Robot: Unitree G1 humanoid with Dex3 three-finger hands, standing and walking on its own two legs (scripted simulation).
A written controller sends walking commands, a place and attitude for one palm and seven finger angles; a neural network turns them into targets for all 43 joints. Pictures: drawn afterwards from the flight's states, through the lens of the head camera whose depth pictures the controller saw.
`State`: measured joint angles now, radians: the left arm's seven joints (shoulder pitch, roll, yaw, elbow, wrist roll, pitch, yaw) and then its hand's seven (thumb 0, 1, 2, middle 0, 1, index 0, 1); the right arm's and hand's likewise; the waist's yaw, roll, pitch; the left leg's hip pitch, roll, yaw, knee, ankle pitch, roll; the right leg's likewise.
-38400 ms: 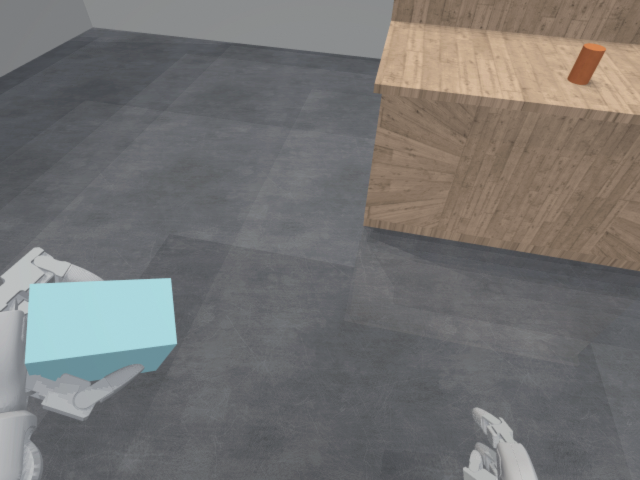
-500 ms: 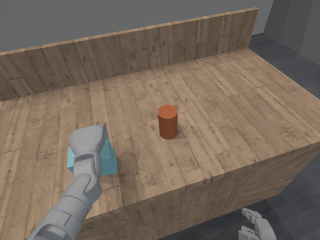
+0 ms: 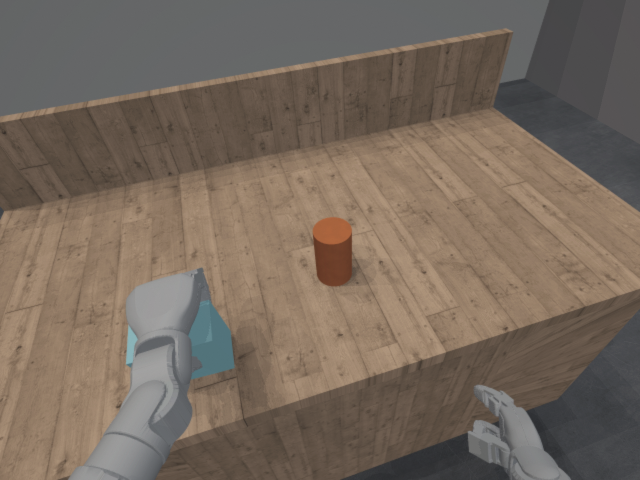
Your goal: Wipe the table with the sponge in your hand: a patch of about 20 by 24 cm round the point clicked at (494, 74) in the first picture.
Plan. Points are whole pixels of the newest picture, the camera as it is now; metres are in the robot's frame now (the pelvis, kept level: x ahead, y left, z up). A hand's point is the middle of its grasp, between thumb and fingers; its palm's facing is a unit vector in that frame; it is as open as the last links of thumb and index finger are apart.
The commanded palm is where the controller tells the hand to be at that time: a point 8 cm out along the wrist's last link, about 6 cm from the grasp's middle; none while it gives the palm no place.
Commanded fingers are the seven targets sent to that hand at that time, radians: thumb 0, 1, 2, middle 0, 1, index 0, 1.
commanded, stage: slide back across to the middle lane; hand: left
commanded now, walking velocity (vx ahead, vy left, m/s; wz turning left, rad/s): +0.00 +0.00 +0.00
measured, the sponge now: (188, 349) +0.29 +0.24 -0.02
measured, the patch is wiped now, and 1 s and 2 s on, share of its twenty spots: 0.95 0.95 0.95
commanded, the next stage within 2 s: wipe forward along the middle lane in 0.44 s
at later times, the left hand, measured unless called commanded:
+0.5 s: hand (150, 345) +0.26 +0.27 +0.03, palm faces -0.02 -0.08 -1.00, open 10.2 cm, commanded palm +0.23 +0.28 +0.08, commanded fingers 0.00 0.10 1.30 -1.20 -1.60 -1.20 -1.60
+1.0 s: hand (139, 327) +0.29 +0.30 +0.03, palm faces -0.07 -0.02 -1.00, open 10.1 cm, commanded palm +0.28 +0.30 +0.06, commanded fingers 0.00 0.10 1.30 -1.20 -1.60 -1.20 -1.60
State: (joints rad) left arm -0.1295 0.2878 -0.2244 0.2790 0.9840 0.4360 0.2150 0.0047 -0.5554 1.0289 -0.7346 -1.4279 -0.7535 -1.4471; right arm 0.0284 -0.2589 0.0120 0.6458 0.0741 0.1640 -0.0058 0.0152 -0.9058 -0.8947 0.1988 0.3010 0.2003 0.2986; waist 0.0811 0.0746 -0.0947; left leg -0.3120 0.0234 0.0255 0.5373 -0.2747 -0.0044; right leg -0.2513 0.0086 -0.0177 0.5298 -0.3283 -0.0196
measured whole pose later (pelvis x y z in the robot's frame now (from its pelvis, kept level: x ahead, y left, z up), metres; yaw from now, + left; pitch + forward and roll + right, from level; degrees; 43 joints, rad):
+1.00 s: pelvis -0.02 +0.00 +0.00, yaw +1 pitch +5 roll +0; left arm -0.27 0.41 -0.07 0.51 1.01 0.20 0.18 0.00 -0.61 1.04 -0.80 -1.38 -0.82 -1.40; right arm 0.11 -0.27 -0.01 0.71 0.06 0.10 -0.06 0.01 -0.90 -0.89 0.20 0.30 0.20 0.30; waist 0.08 0.08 -0.07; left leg -0.42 0.02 0.00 0.58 -0.25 0.00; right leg -0.35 0.01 -0.04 0.57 -0.31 -0.02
